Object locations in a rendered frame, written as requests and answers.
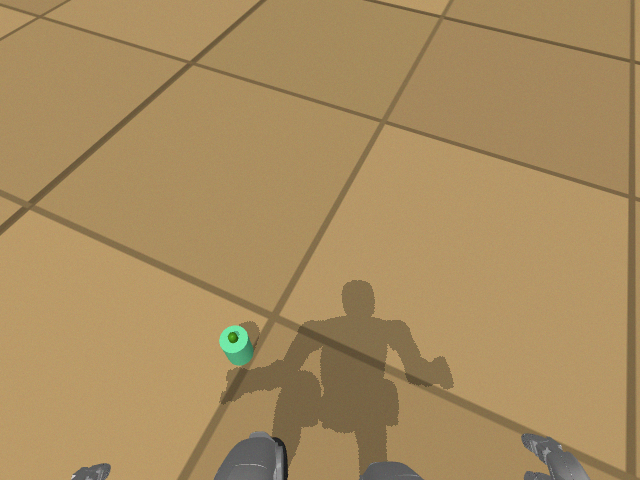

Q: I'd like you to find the right robot hand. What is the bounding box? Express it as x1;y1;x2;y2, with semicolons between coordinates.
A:
521;433;590;480

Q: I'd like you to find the left robot hand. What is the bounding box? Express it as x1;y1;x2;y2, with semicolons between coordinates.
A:
71;463;111;480

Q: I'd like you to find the bottle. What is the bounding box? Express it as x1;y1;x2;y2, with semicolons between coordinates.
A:
219;325;254;366

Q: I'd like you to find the left robot foot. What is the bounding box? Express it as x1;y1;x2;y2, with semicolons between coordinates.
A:
272;437;288;480

